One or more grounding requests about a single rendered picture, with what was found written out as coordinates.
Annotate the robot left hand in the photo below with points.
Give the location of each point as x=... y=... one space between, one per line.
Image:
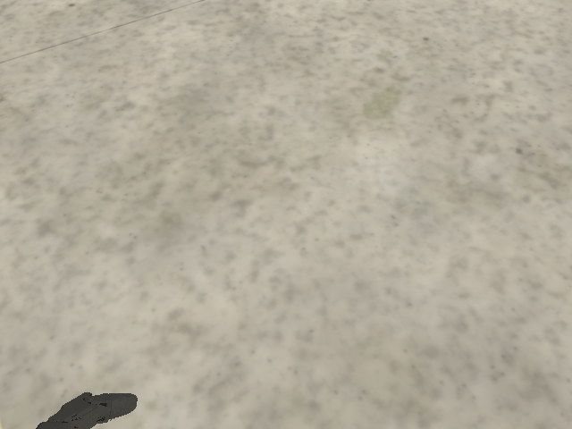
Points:
x=86 y=410

